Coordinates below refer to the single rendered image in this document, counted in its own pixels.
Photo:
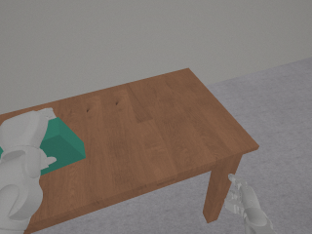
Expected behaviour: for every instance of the right robot forearm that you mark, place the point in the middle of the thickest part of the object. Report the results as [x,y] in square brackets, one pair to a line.
[257,222]

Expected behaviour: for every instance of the left robot hand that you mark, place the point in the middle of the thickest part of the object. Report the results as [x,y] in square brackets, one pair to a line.
[28,129]

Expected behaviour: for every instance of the left robot forearm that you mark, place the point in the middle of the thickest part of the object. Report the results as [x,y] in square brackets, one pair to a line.
[20,191]

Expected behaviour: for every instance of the table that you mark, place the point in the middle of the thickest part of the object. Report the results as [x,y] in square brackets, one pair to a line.
[139,137]

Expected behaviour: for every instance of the right robot hand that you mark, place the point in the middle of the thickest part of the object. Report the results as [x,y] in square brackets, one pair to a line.
[237,202]

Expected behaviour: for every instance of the sponge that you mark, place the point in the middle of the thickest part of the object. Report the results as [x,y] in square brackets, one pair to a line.
[60,142]

